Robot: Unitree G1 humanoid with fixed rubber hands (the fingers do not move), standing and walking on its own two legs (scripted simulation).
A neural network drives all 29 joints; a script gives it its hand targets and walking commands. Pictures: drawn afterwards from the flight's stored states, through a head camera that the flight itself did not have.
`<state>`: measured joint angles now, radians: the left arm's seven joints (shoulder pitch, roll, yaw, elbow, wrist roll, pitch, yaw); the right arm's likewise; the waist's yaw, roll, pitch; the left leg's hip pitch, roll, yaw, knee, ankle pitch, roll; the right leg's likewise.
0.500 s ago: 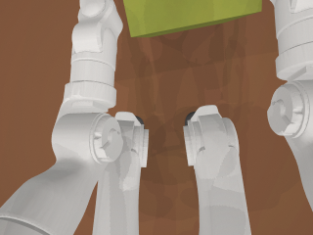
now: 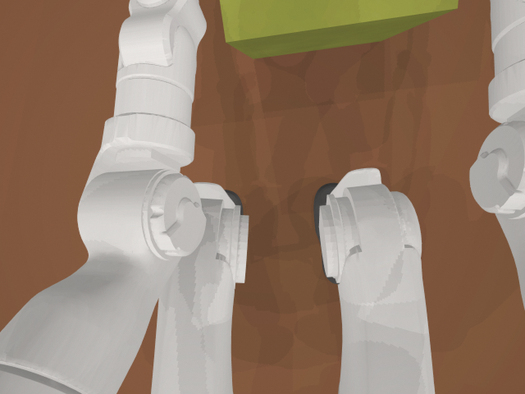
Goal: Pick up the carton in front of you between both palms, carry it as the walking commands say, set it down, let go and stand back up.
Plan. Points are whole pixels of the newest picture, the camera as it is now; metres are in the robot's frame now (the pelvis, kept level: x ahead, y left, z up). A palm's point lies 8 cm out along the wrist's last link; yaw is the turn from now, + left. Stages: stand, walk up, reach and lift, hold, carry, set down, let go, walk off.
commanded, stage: set down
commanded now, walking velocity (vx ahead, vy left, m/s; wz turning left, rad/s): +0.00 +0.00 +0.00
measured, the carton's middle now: out of the picture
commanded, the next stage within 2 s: let go in 1.82 s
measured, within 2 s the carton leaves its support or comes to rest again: neither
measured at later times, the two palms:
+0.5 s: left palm out of the picture +0.56 +0.06 -0.17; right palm out of the picture +0.55 -0.25 -0.17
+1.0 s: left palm out of the picture +0.57 +0.09 -0.12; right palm out of the picture +0.57 -0.28 -0.12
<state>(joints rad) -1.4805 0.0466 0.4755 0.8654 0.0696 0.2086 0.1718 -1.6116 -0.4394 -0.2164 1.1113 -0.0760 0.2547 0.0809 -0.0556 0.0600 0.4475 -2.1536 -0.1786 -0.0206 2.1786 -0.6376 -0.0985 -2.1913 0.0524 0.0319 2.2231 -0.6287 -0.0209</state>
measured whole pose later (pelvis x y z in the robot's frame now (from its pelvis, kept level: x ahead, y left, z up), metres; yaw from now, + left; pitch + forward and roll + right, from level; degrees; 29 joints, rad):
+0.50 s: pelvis +0.00 +0.00 -0.01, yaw +0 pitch +31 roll +4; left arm -1.53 0.07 0.54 0.92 0.14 0.18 0.08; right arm -1.62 -0.43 -0.32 1.10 -0.16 0.21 0.15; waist -0.05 0.06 0.51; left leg -2.13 -0.17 -0.01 2.23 -0.66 -0.10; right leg -2.17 0.04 0.02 2.27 -0.64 -0.03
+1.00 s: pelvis -0.01 +0.00 +0.01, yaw +0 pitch +33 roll +5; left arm -1.49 0.20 0.23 0.87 -0.17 0.21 0.24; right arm -1.64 -0.60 -0.04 1.12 0.17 0.18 0.06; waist -0.02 0.05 0.44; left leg -2.11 -0.10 0.03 2.15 -0.62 -0.05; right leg -2.16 0.02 0.03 2.19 -0.60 -0.04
